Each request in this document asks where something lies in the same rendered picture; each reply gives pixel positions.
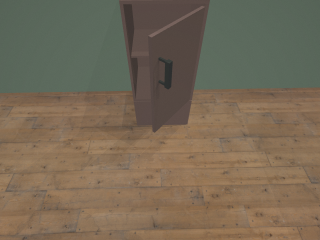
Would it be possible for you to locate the handle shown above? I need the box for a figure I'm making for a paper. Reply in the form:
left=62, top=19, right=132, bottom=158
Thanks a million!
left=158, top=57, right=173, bottom=89

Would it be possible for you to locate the cupboard door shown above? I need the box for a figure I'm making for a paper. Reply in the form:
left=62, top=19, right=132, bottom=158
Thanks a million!
left=148, top=6, right=205, bottom=133

